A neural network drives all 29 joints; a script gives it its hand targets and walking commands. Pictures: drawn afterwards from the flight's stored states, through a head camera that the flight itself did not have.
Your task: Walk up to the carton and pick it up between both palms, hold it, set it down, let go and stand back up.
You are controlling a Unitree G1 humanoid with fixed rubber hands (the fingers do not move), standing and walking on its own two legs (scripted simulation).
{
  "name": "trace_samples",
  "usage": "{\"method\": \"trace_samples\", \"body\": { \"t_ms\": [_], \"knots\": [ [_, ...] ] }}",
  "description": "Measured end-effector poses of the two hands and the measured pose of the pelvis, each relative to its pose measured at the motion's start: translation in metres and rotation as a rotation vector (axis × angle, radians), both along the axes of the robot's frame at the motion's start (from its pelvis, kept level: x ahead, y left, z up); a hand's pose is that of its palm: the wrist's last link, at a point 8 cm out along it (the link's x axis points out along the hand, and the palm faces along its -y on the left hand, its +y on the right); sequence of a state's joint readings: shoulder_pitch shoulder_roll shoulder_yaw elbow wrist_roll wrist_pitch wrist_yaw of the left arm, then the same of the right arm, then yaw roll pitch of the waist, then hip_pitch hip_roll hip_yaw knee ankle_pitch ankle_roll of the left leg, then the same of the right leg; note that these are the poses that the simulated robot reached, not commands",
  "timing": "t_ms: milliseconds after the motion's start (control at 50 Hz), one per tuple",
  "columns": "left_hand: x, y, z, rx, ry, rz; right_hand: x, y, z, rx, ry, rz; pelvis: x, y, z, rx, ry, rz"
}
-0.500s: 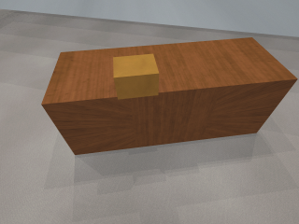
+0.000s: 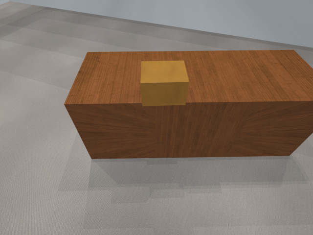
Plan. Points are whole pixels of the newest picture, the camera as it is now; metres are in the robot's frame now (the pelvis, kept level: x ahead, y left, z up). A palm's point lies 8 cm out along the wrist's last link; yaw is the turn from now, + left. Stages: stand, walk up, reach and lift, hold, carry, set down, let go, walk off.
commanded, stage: walk up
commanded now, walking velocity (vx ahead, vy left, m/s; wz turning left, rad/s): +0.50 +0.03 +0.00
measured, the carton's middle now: (163, 83) +0.84 +0.05 -0.13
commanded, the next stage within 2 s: none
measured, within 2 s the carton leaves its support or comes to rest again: neither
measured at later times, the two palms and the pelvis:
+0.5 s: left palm (98, 162) +0.37 +0.26 -0.14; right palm out of the picture +0.10 -0.13 -0.14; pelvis +0.24 +0.03 -0.01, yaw -2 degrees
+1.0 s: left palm (89, 159) +0.39 +0.30 -0.16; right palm (215, 136) +0.51 -0.17 -0.12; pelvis +0.40 +0.06 -0.01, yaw +0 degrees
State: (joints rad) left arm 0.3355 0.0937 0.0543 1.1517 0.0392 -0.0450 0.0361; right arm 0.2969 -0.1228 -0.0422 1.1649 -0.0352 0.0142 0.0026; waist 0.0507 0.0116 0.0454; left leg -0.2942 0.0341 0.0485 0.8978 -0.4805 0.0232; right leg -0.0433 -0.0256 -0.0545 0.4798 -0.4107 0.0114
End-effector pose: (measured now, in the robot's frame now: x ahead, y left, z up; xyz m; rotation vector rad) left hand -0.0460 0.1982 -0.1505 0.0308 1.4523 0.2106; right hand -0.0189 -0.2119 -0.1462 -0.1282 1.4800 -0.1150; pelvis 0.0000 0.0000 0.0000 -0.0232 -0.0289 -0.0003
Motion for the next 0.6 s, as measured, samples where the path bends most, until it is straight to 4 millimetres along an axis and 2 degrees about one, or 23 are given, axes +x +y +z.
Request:
{"method": "trace_samples", "body": {
  "t_ms": [60, 100, 140, 180, 220, 280, 360, 420, 480, 540, 580, 600],
  "knots": [
    [-0.018, 0.012, -0.003, -0.022, 0.085, 0.015, 0.053, -0.002, 0.008, -0.041, -0.114, 0.009, 0.020, 0.014, -0.002, -0.002, 0.002, -0.012],
    [-0.023, 0.022, -0.008, -0.043, 0.157, 0.011, 0.089, -0.001, 0.012, -0.074, -0.210, -0.006, 0.036, 0.025, -0.008, 0.004, -0.002, -0.016],
    [-0.016, 0.036, -0.014, -0.058, 0.217, -0.027, 0.114, 0.002, 0.013, -0.106, -0.287, -0.034, 0.051, 0.035, -0.015, 0.032, -0.009, -0.039],
    [0.009, 0.052, -0.014, -0.054, 0.221, -0.057, 0.123, 0.009, 0.015, -0.119, -0.303, -0.060, 0.067, 0.043, -0.014, 0.016, -0.006, -0.029],
    [0.051, 0.068, -0.012, -0.034, 0.152, -0.068, 0.121, 0.020, 0.017, -0.106, -0.248, -0.063, 0.085, 0.046, -0.007, 0.006, -0.008, -0.013],
    [0.131, 0.084, -0.003, -0.001, -0.007, -0.089, 0.111, 0.037, 0.018, -0.071, -0.138, -0.075, 0.113, 0.049, 0.002, 0.008, -0.009, -0.012],
    [0.240, 0.090, 0.007, 0.038, -0.171, -0.134, 0.103, 0.059, 0.018, -0.015, -0.028, -0.113, 0.153, 0.047, 0.005, 0.009, -0.015, -0.013],
    [0.318, 0.082, 0.013, 0.043, -0.262, -0.177, 0.104, 0.070, 0.014, 0.011, 0.053, -0.165, 0.188, 0.043, 0.002, 0.015, -0.014, -0.025],
    [0.394, 0.066, 0.016, 0.048, -0.333, -0.243, 0.114, 0.077, 0.005, 0.043, 0.124, -0.211, 0.225, 0.037, -0.007, 0.027, -0.009, -0.041],
    [0.466, 0.045, 0.011, 0.061, -0.400, -0.290, 0.133, 0.075, -0.006, 0.070, 0.197, -0.247, 0.267, 0.025, -0.023, 0.031, -0.004, -0.023],
    [0.502, 0.032, 0.007, 0.070, -0.447, -0.292, 0.154, 0.068, -0.015, 0.085, 0.245, -0.236, 0.291, 0.019, -0.031, 0.006, -0.002, -0.015],
    [0.513, 0.027, 0.006, 0.068, -0.461, -0.281, 0.169, 0.063, -0.018, 0.085, 0.250, -0.233, 0.299, 0.016, -0.033, 0.007, 0.004, -0.012]
  ]
}}
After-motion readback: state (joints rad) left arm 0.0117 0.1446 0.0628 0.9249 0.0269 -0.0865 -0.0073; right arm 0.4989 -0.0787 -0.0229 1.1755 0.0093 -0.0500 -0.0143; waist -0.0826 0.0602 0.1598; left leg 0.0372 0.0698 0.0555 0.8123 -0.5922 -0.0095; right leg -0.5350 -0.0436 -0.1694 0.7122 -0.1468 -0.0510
